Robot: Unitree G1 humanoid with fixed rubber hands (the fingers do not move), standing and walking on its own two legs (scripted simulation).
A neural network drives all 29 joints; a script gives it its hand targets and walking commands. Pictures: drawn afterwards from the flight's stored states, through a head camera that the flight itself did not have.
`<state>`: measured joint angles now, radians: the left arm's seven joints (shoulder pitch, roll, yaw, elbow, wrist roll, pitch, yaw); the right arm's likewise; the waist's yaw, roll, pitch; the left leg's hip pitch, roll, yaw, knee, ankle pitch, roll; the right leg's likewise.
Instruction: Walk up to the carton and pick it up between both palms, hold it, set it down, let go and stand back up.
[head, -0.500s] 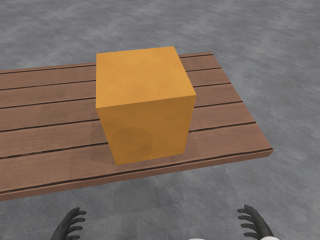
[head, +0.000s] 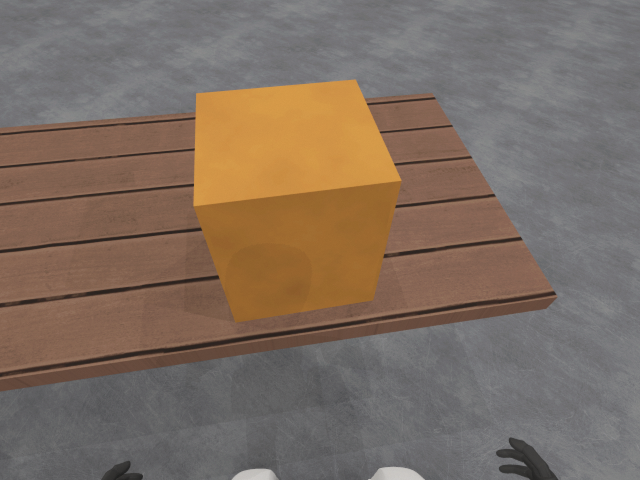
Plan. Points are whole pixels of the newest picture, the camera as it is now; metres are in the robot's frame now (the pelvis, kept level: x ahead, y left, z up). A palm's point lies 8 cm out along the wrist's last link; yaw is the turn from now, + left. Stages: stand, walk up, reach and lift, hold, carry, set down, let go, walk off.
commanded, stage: stand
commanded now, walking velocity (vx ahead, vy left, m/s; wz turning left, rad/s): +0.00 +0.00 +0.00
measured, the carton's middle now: (292, 206) +0.45 +0.05 +0.07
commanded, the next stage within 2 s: none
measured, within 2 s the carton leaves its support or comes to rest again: neither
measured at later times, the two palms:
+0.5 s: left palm out of the picture +0.08 +0.28 -0.09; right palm out of the picture +0.08 -0.30 -0.09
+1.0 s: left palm out of the picture +0.07 +0.27 -0.08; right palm out of the picture +0.06 -0.31 -0.08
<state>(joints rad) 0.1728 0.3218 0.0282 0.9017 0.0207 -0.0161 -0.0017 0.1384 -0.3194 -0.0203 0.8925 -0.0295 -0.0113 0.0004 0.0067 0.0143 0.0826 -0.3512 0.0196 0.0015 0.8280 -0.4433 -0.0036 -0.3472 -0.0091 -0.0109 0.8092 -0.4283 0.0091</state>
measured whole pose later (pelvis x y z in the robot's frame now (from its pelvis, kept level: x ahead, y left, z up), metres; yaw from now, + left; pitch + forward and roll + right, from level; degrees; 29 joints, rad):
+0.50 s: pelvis -0.01 -0.01 +0.03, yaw +0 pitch -3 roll +0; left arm 0.11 0.33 0.01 1.05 0.01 -0.02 0.00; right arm 0.11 -0.33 -0.01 1.06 -0.02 -0.01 0.00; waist -0.01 0.01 0.08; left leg -0.22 0.02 0.00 0.59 -0.31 -0.02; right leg -0.22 -0.01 -0.02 0.59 -0.31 -0.01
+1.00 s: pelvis -0.01 -0.02 +0.04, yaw +0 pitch -4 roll +0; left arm 0.10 0.33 0.00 1.12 0.01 -0.02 -0.01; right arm 0.10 -0.34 0.00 1.12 -0.02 -0.01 0.01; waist -0.01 0.01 0.07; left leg -0.12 0.03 0.00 0.39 -0.20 -0.03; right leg -0.13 0.00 -0.02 0.39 -0.19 -0.01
